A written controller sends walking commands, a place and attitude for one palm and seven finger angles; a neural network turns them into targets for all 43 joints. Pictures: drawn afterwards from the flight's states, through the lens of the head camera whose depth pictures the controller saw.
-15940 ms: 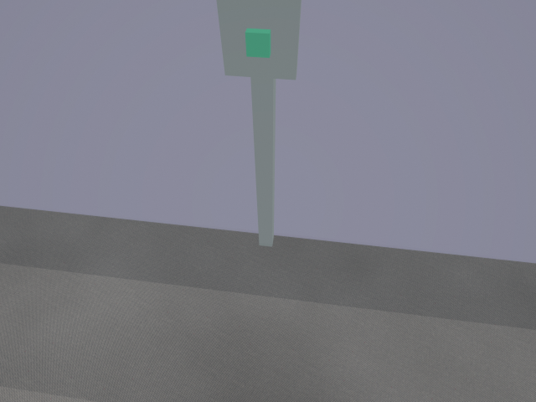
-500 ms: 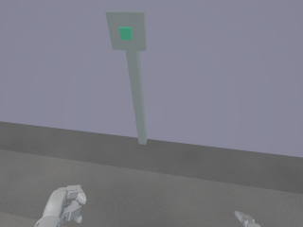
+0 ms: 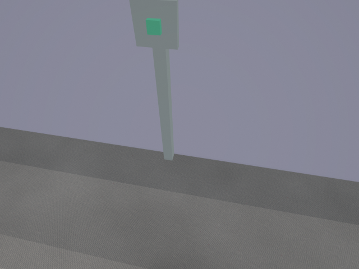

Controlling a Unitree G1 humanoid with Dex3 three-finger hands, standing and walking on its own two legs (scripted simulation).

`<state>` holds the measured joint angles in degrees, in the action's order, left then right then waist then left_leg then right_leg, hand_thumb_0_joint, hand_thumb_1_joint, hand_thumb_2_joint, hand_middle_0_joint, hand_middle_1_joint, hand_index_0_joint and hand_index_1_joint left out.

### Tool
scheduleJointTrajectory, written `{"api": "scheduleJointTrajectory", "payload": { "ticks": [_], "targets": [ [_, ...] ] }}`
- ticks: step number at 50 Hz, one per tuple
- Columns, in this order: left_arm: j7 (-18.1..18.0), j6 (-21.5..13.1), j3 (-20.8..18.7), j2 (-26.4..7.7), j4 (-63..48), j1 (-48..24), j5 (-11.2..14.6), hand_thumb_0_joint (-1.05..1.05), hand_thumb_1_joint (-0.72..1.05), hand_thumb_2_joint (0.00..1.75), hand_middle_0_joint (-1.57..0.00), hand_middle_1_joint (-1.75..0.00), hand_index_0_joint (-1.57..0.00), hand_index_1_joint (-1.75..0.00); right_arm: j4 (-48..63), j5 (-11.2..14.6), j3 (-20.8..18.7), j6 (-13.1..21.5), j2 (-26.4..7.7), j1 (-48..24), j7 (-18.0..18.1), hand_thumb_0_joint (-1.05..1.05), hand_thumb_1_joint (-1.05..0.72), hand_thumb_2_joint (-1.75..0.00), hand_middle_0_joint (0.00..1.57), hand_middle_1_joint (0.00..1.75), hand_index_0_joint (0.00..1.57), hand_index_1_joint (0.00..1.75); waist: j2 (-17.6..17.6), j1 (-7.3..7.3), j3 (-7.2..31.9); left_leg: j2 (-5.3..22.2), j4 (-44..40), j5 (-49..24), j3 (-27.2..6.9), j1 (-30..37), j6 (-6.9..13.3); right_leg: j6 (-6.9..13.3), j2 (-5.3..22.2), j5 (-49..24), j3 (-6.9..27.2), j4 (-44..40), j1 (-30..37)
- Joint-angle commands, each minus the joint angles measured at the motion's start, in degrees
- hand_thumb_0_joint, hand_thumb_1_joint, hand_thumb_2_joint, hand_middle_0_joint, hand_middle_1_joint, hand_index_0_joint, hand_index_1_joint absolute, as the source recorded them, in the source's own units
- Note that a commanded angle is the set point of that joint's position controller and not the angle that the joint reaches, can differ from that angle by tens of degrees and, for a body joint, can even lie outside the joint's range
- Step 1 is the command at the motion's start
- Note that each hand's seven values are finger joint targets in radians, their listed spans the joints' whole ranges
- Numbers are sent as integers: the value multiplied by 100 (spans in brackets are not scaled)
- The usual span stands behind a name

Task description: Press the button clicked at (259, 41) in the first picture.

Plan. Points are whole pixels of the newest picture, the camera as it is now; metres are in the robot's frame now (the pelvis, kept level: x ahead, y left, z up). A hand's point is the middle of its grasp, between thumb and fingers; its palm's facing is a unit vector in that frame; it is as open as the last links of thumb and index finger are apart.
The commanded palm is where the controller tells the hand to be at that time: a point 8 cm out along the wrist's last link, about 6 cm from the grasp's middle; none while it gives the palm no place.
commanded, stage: let the arm hang, fingers relaxed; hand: left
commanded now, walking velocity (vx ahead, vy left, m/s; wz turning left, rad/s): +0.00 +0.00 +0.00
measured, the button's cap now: (154, 26) +0.92 +0.15 +0.15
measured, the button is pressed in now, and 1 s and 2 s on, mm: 0 0 0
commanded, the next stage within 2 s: stand and wait in 0.42 s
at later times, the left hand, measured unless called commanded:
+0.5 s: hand out of the picture +0.08 +0.22 -0.16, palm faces +0.00 -0.96 -0.29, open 7.3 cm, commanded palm none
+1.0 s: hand out of the picture +0.14 +0.23 -0.15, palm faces -0.03 -0.94 -0.33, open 7.3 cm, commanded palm none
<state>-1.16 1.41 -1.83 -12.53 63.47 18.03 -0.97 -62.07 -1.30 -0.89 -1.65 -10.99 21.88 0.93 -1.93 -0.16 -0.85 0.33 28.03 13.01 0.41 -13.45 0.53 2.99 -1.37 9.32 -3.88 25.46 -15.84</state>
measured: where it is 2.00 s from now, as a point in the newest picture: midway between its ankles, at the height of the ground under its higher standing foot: outside the picture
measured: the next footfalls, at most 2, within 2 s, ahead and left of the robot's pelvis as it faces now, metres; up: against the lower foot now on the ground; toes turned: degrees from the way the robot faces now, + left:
none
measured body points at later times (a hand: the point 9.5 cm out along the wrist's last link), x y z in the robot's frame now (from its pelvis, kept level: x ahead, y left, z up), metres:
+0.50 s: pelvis +0.03 +0.01 +0.01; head +0.04 -0.01 +0.46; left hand +0.08 +0.27 -0.14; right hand +0.05 -0.25 -0.15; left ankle +0.03 +0.12 -0.74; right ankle +0.07 -0.09 -0.74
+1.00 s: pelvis +0.06 -0.01 +0.01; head +0.08 -0.02 +0.46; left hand +0.14 +0.28 -0.12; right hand +0.12 -0.29 -0.14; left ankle +0.03 +0.12 -0.74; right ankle +0.07 -0.09 -0.74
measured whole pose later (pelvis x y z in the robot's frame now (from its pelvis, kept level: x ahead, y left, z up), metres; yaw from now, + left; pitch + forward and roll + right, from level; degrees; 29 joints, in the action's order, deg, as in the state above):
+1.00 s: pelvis +0.06 -0.01 +0.01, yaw -1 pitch -1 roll +0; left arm -0.5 -1.4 -1.0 -16.7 65.2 5.1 -0.8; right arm -63.5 -0.8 -0.6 -0.1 -17.7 6.9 0.5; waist -1.5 -0.5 -3.1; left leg 0.7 18.4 12.8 1.2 -4.5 -0.4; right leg 2.9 -2.0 9.3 -2.9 19.0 -8.8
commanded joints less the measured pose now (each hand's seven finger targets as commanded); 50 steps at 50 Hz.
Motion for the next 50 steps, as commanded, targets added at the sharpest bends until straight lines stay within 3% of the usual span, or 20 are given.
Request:
{"api": "scheduleJointTrajectory", "payload": {
  "ticks": [1, 7, 11, 18, 23, 32, 39, 50],
  "targets": [
    [-35, -159, -187, -839, -243, -218, 8, 0, 90, 90, -20, -30, -20, -30, 105, -34, -122, 142, -658, 245, 57, 0, -90, -90, 20, 30, 20, 30, 37, 18, -485, 478, -965, 980, -575, -566, 265, 100, 662, 1557, 930, -877, 51],
    [-22, -181, -193, -871, -173, -434, -6, 0, 90, 90, -20, -30, -20, -30, 134, -23, -144, 201, -761, -126, 53, 0, -90, -90, 20, 30, 20, 30, -255, 84, -562, 581, -1310, 1164, -711, -728, 226, 49, 645, 1093, 818, -711, 357],
    [-12, -199, -200, -882, -182, -574, -15, 0, 90, 90, -20, -30, -20, -30, 157, -25, -176, 199, -834, -232, 43, 0, -90, -90, 20, 30, 20, 30, 127, 54, -588, 512, -1229, 943, -639, -574, 222, 50, 688, 1161, 879, -824, 300],
    [-15, -289, -202, -1025, -195, -799, -1, 0, 90, 90, -20, -30, -20, -30, 145, 14, -186, 257, -983, -467, 40, 0, -90, -90, 20, 30, 20, 30, 110, 4, -92, 551, -1042, -108, -529, 14, 188, 64, 766, 335, 874, -774, 569],
    [-15, -308, -181, -1102, -161, -957, 9, 0, 90, 90, -20, -30, -20, -30, 107, 28, -180, 254, -1119, -735, 49, 0, -90, -90, 20, 30, 20, 30, 54, -17, -90, 614, -1073, -442, -510, 219, 155, 54, 778, -166, 833, -738, 615],
    [-9, -334, -153, -1335, -75, -1156, 22, 0, 90, 90, -20, -30, -20, -30, 53, 30, -164, 235, -1359, -1060, 35, 0, -90, -90, 20, 30, 20, 30, 210, -34, 96, 634, -1128, -596, -463, 520, 116, 28, 841, -478, 858, -852, 811],
    [-16, -361, -149, -1484, -72, -1271, 26, 0, 90, 90, -20, -30, -20, -30, 52, 35, -162, 232, -1499, -1279, 29, 0, -90, -90, 20, 30, 20, 30, 118, -45, 249, 656, -1109, -918, -414, 731, 89, 24, 884, -1043, 872, -848, 975],
    [-11, -376, -148, -1621, -112, -1440, 33, 0, 90, 90, -20, -30, -20, -30, 77, 28, -152, 229, -1675, -1475, 20, 0, -90, -90, 20, 30, 20, 30, 129, -41, 257, 688, -1198, -962, -378, 827, 53, 5, 884, -1262, 932, -938, 1109]
  ]
}}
